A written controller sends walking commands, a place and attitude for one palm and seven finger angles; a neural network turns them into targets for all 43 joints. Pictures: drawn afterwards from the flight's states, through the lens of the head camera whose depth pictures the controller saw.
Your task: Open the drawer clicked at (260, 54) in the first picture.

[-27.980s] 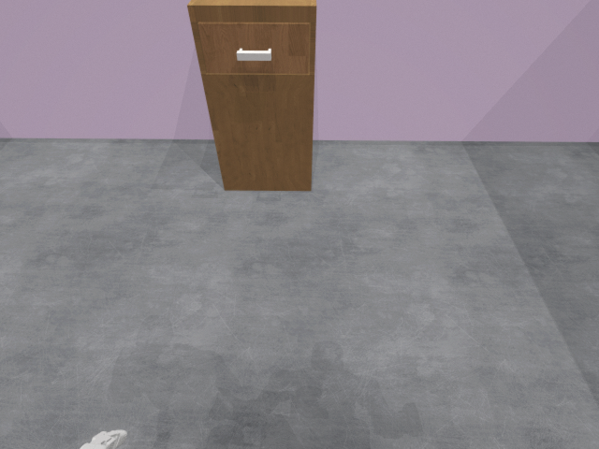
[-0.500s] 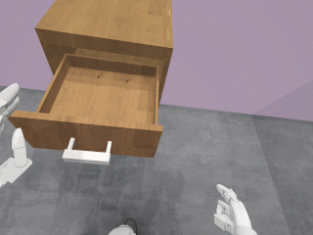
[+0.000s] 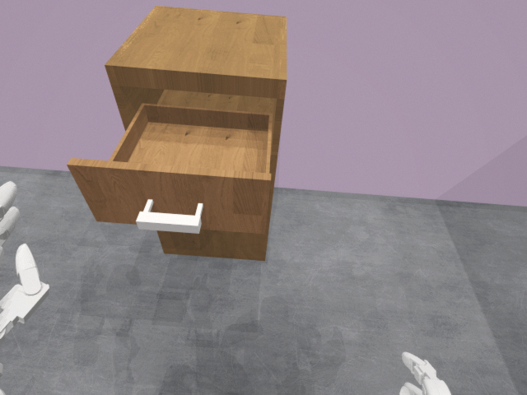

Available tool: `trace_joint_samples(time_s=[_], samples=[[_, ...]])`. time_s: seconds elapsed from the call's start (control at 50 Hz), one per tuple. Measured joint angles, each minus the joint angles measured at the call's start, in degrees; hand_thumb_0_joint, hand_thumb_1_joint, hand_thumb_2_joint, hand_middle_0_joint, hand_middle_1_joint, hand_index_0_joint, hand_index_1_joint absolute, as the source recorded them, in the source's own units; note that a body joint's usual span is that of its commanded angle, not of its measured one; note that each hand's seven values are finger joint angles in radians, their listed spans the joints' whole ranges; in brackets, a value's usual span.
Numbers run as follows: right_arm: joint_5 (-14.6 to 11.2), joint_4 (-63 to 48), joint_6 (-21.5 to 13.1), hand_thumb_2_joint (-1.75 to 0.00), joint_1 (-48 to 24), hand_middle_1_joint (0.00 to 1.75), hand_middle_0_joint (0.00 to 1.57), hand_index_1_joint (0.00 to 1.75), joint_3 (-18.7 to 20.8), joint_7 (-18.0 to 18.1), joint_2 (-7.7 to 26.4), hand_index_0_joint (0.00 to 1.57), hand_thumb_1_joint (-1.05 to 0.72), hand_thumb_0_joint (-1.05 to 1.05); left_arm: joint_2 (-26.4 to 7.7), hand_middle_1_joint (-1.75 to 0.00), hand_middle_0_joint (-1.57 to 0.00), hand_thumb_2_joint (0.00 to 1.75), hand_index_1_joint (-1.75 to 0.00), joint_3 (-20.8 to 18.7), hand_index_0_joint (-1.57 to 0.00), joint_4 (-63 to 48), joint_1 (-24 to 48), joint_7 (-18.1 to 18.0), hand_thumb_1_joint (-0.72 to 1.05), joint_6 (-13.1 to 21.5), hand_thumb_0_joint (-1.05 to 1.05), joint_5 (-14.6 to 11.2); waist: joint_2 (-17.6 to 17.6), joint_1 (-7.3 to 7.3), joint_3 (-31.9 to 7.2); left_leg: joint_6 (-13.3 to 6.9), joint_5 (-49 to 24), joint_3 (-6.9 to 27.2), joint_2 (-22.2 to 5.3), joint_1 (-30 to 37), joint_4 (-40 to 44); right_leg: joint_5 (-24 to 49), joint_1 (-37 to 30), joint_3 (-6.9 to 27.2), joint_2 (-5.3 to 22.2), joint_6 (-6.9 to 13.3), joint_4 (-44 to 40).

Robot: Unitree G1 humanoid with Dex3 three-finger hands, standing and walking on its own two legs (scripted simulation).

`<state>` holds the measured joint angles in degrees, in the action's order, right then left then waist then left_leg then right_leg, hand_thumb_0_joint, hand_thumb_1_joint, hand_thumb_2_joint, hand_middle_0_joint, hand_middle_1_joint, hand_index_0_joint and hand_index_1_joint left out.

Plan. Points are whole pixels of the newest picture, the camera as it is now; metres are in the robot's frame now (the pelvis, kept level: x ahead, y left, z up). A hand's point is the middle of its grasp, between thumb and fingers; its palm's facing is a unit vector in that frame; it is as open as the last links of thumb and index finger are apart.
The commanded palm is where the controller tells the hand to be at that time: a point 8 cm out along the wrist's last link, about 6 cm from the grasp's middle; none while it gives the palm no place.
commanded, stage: stop stepping back and stand still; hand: left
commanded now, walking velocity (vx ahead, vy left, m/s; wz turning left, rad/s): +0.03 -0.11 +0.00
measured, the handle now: (172, 214) +0.47 +0.20 -0.05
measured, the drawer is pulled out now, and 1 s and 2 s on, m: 0.30 0.30 0.30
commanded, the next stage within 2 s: let the arm hang, fingers relaxed in 0.66 s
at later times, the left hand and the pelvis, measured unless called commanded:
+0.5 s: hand (20, 377) +0.12 +0.23 +0.15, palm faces +0.36 -0.85 -0.38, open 7.4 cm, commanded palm +0.06 +0.28 +0.19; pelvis -0.07 +0.00 +0.01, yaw +1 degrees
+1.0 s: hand out of the picture +0.04 +0.19 -0.13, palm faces +0.07 -0.98 -0.21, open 7.4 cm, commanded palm none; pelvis -0.06 +0.00 +0.00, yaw +4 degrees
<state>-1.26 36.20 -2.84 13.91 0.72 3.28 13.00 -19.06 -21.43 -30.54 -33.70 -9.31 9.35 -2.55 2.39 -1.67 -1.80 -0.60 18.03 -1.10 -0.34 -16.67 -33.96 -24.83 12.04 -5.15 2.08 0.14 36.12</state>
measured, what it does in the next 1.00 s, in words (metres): steps on the spot: left foot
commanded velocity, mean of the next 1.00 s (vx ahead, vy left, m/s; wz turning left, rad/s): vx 0.09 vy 0.01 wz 0.00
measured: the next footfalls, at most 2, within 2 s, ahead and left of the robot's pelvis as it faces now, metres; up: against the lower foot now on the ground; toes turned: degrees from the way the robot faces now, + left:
left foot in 0.50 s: -0.02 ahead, +0.13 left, +0.00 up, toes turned +6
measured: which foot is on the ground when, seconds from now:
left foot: down 0.00-0.20, up 0.22-0.48, down 0.50-1.00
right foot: down 0.00-1.00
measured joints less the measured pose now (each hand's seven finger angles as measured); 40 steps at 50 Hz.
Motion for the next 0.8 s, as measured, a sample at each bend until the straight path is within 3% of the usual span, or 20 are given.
trace_joint_samples(time_s=[0.04,0.08,0.16,0.22,0.26,0.3,0.34,0.4,0.48,0.5,0.52,0.56,0.6,0.64,0.68,0.72,0.76,0.8], samples=[[0.22,-0.45,-1.04,-0.9,-1.56,0.3,0.2,0.3,-0.01,-0.63,-0.91,0.2,-0.91,0.01,-0.26,-0.3,-0.21,0.89,-0.3,1.15,-0.21,-1.15,1.31,-0.21,0.89,-0.81,0.01,0.33,1.69,0.66,2.88,0.03,-0.02,-1.34,0.91,0.16,-0.3,-0.05,3.22,2.93,0.27,-0.2,5.31],[0.6,-1.41,-2.59,-0.9,-2.42,0.3,0.2,0.3,-0.65,-1.39,-2.31,0.2,-0.91,0.01,-1.92,-0.3,-0.21,0.89,-0.3,1.33,-0.21,-4.28,0.2,0.2,0.89,-1.1,0.01,0.48,2.29,0.09,4.38,-0.04,-1.11,-1.73,0.76,0.06,0.33,-2.01,6.07,3.83,-0.69,-0.35,7.52],[0.37,-3.09,-3.87,-0.9,-2.52,0.3,0.2,0.3,-2.31,-2.84,-4.42,0.2,-0.91,0.01,-7.19,-0.3,-0.21,0.89,-0.3,-1.02,-0.21,-10.66,-4.25,1.0,0.89,0.78,0.01,-0.04,1.71,-0.64,5.2,0.63,-3.18,-1.24,-0.13,-0.92,0.92,1.36,7.23,2.05,-2.22,-0.57,2.08],[0.25,-3.05,-2.45,-0.9,-2.26,0.3,0.2,0.3,-2.49,-3.11,-4.14,0.2,-0.9,0.01,-9.48,-0.3,-0.21,0.89,-0.3,-3.15,-0.21,-10.8,-6.06,1.45,0.89,2.85,0.01,0.11,-1.84,-0.71,4.95,0.03,1.93,0.49,-1.79,-3.59,-4.57,8.88,6.28,-0.35,-3.8,2.22,-1.07],[0.0,-1.88,-0.74,-0.9,-2.14,0.3,0.2,0.3,-1.82,-3.19,-3.59,0.21,-0.9,0.01,-9.06,-0.3,-0.21,0.89,-0.3,-3.4,-0.22,-9.03,-5.68,1.84,0.89,3.37,0.01,0.17,-2.9,0.17,3.93,-0.32,7.06,1.53,-0.91,-7.98,-15.97,9.52,6.71,-0.88,-3.86,3.96,-1.2],[0.08,-0.27,0.47,-0.9,-2.04,0.3,0.2,0.3,-1.15,-3.21,-2.86,0.21,-0.9,0.01,-6.4,-0.3,-0.22,0.89,-0.3,-2.89,-0.22,-5.77,-4.88,2.26,0.88,3.56,0.01,0.08,-2.92,0.99,2.58,-0.23,5.19,1.44,0.27,-11.81,-26.33,10.33,6.88,-0.45,-3.42,4.21,-2.63],[0.22,0.62,1.33,-0.9,-1.53,0.3,0.2,0.3,-0.68,-2.88,-2.25,0.21,-0.9,0.01,-3.6,-0.3,-0.21,0.89,-0.3,-2.14,-0.22,-1.8,-4.3,2.17,0.88,2.93,0.0,0.0,-2.38,1.12,0.99,-0.04,2.19,0.31,0.38,-13.16,-29.12,11.66,6.96,0.0,-2.77,4.04,-4.71],[0.47,0.68,0.93,-0.9,-0.28,0.3,0.2,0.3,-0.18,-1.67,-1.28,0.21,-0.9,0.01,-0.62,-0.3,-0.21,0.89,-0.3,0.22,-0.21,2.2,-3.25,1.42,0.89,1.19,0.0,0.48,-1.12,0.96,-0.27,-0.72,2.48,-1.58,-0.29,-10.1,-20.64,13.32,6.73,-0.06,-1.67,3.76,-7.65],[1.34,-0.33,-1.69,-0.9,0.81,0.3,0.2,0.3,0.41,-0.16,0.33,0.2,-0.91,0.01,0.77,-0.3,-0.21,0.89,-0.3,4.18,-0.21,-0.84,-3.73,0.27,0.89,-0.06,0.01,1.33,0.32,1.01,0.5,-2.36,3.81,-2.52,-0.93,0.16,0.5,13.7,7.11,-0.56,-1.3,3.12,-7.66],[1.57,-0.89,-2.44,-0.9,0.82,0.3,0.2,0.3,0.67,0.16,0.75,0.2,-0.91,0.01,0.46,-0.3,-0.21,0.89,-0.3,4.73,-0.21,-2.54,-3.9,0.11,0.89,0.23,0.01,1.36,0.2,0.77,1.05,-1.95,1.5,-1.79,-1.07,1.88,4.75,12.04,7.93,-0.74,-1.53,2.77,-5.74],[1.73,-1.2,-3.01,-0.9,0.58,0.3,0.2,0.3,1.0,0.37,0.64,0.2,-0.91,0.01,-0.31,-0.3,-0.21,0.89,-0.3,4.88,-0.21,-3.84,-3.54,-0.06,0.89,0.49,0.01,1.53,0.67,0.6,2.04,-1.2,-2.48,-1.59,-0.86,2.02,5.34,8.35,8.77,-0.12,-1.58,2.17,-2.79],[1.84,-1.38,-4.04,-0.9,0.24,0.3,0.2,0.3,1.1,0.4,-0.45,0.2,-0.91,0.01,-2.64,-0.3,-0.21,0.89,-0.3,3.89,-0.21,-5.77,-2.88,-0.34,0.89,1.03,0.01,1.73,1.67,0.64,3.24,-0.01,-3.69,-1.67,-0.55,2.36,4.88,2.13,11.3,1.72,-2.26,0.96,6.32],[1.53,-1.41,-4.99,-0.9,0.34,0.3,0.2,0.3,0.74,-0.2,-1.79,0.2,-0.91,0.01,-4.99,-0.3,-0.21,0.89,-0.3,1.71,-0.21,-7.16,-2.82,-0.48,0.89,1.6,0.01,1.52,1.61,0.19,3.25,0.56,-3.58,-1.15,-0.71,2.87,5.8,0.77,12.71,2.04,-2.86,0.27,11.59],[1.09,-1.47,-5.32,-0.9,0.26,0.3,0.2,0.3,0.09,-0.88,-2.73,0.2,-0.91,0.01,-6.51,-0.3,-0.21,0.89,-0.3,-0.78,-0.21,-7.77,-3.32,-0.73,0.89,2.05,0.01,1.05,0.71,0.23,3.16,1.02,-3.4,-0.99,-1.24,3.19,6.12,1.82,11.43,1.27,-2.85,-0.22,8.41],[0.8,-1.72,-4.98,-0.9,-0.11,0.3,0.2,0.3,-0.68,-1.35,-3.39,0.2,-0.91,0.01,-7.37,-0.3,-0.21,0.89,-0.3,-2.83,-0.21,-7.53,-3.98,-0.87,0.89,2.37,0.01,0.5,-0.29,0.39,3.35,1.41,-2.3,-1.22,-1.67,2.88,4.46,5.4,7.82,0.59,-2.63,-0.53,-0.1],[0.65,-1.52,-4.25,-0.9,-1.13,0.3,0.2,0.3,-1.3,-1.8,-3.68,0.2,-0.91,0.01,-7.27,-0.3,-0.21,0.89,-0.3,-3.6,-0.21,-6.09,-3.76,-0.54,0.89,2.89,0.01,0.37,-1.35,0.64,4.07,1.77,-0.24,-1.37,-2.07,1.94,1.04,11.55,5.28,0.78,-2.94,0.95,-5.6],[0.5,-0.64,-3.04,-0.9,-2.49,0.3,0.2,0.3,-1.43,-2.24,-3.24,0.2,-0.9,0.01,-5.17,-0.3,-0.21,0.89,-0.3,-1.99,-0.21,-3.67,-2.63,-0.02,0.89,2.7,0.01,0.28,-3.71,0.27,4.83,1.14,1.48,0.03,-2.66,1.02,-0.96,12.16,4.99,-0.03,-3.97,2.79,-5.56],[0.86,2.24,-3.21,-0.9,-2.98,0.3,0.2,0.3,-0.26,-3.98,-2.08,0.2,-0.9,0.01,-3.9,-0.3,-0.21,0.89,-0.3,2.98,-0.21,6.01,2.72,2.62,0.89,2.07,0.0,3.01,-5.36,0.46,3.41,1.0,4.69,0.38,-2.0,-2.88,-6.61,11.22,6.54,-1.17,-3.09,3.18,-4.55]])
